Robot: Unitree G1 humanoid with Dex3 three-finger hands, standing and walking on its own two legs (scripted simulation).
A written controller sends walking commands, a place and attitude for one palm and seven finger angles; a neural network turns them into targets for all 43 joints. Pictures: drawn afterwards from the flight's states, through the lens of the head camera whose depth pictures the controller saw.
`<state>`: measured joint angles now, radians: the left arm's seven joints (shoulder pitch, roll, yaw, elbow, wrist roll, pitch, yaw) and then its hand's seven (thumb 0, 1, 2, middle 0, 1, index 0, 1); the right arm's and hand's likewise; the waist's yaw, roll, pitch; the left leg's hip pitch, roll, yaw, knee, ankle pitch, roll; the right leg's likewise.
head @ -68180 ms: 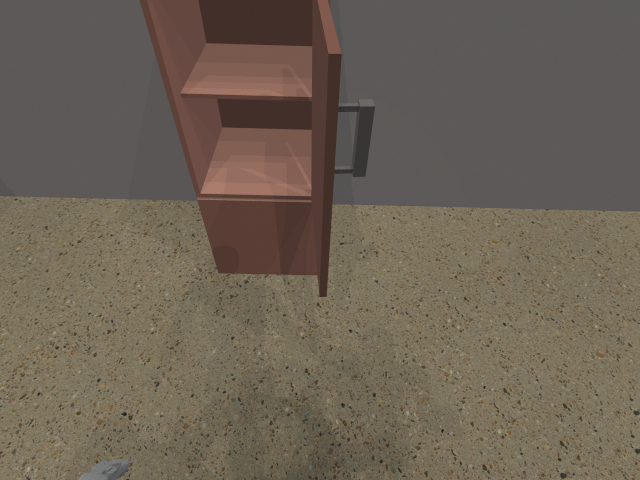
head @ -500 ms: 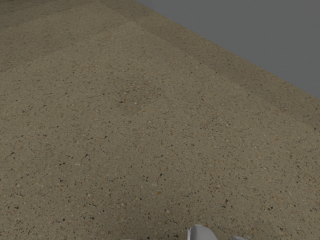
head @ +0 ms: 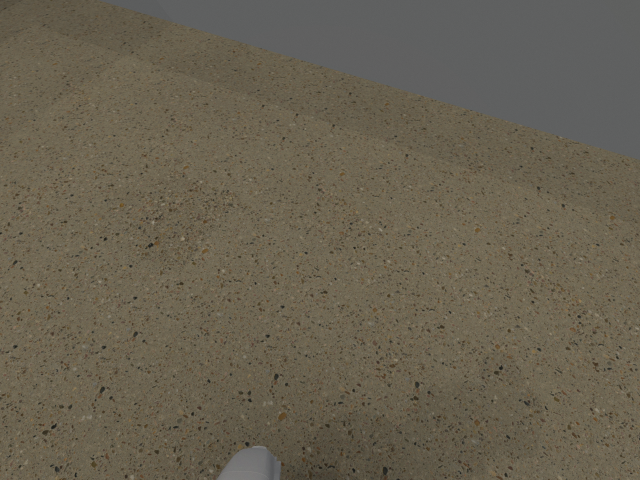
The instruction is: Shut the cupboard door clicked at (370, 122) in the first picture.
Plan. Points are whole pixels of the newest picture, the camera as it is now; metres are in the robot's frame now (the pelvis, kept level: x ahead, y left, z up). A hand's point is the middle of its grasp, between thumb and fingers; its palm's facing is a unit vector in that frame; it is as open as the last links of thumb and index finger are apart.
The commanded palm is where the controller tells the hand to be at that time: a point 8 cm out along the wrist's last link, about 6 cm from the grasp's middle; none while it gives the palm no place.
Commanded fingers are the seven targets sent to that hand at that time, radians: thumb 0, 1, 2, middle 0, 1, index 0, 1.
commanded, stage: turn to face it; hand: left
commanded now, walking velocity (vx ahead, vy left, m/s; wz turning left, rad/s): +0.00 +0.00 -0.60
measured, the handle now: out of the picture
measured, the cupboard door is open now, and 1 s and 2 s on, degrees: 24 24 24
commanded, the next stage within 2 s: none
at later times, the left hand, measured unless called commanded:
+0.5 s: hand (198, 405) +0.22 +0.20 -0.15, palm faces -0.31 -0.92 -0.25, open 7.4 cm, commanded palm none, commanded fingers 0.00 0.90 0.90 -0.20 -0.30 -0.20 -0.30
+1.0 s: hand (239, 410) +0.22 +0.14 -0.18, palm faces -0.52 -0.83 -0.20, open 7.4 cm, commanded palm none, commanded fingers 0.00 0.90 0.90 -0.20 -0.30 -0.20 -0.30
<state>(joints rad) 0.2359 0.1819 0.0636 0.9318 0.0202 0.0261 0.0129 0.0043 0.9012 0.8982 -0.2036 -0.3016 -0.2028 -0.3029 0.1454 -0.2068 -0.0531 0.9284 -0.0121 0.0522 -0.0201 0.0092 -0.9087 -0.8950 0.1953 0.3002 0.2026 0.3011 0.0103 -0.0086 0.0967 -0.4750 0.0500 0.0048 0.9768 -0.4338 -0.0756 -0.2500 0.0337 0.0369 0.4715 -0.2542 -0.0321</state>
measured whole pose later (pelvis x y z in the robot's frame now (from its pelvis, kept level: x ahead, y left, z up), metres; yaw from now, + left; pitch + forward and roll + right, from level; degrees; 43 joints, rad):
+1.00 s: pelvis +0.06 +0.01 -0.01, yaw -35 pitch +2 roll +0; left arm 0.23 0.21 0.06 0.90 0.01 0.06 0.00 0.01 0.90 0.90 -0.21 -0.30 -0.21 -0.30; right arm 0.15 -0.22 -0.04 0.86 -0.01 0.03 -0.02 0.01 -0.91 -0.89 0.20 0.30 0.20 0.30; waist 0.02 -0.02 0.05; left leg -0.31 0.04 0.01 0.55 -0.28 -0.05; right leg -0.30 0.08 0.13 0.58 -0.30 -0.01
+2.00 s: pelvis +0.09 -0.04 +0.00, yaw -71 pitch +1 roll -1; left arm 0.17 0.28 0.09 0.89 0.02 0.09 -0.04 0.01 0.91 0.90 -0.20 -0.30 -0.20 -0.30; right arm 0.21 -0.20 -0.01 0.86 -0.03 0.02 -0.02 0.01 -0.90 -0.89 0.20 0.30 0.21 0.30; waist 0.01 -0.01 0.09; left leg -0.23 0.13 0.14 0.51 -0.28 -0.03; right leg -0.45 -0.01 -0.03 1.00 -0.47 0.05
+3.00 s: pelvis +0.06 -0.14 +0.00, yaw -95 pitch +1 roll -1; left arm 0.17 0.24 0.07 0.99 0.03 0.06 -0.06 0.01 0.91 0.90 -0.20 -0.30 -0.20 -0.30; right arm 0.41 -0.20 -0.05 1.03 -0.04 -0.02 -0.02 0.01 -0.90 -0.89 0.20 0.30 0.21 0.30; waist -0.07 0.00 0.03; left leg -0.10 0.13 0.19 0.39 -0.28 -0.05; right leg -0.42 -0.06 -0.05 0.74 -0.32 0.02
